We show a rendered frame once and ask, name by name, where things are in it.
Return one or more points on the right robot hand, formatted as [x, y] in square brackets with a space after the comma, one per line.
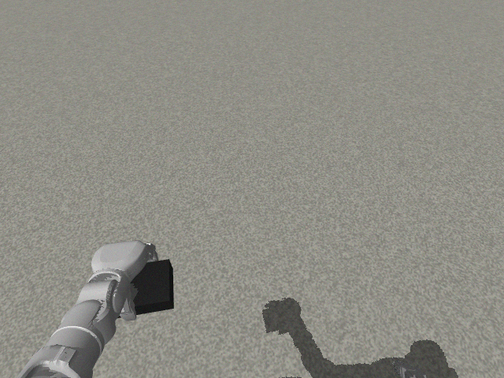
[407, 371]

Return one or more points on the left robot hand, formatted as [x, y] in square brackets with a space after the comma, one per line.
[129, 257]

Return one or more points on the left robot arm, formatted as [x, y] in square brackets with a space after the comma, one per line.
[85, 329]

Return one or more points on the small box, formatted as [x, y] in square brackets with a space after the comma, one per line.
[152, 288]

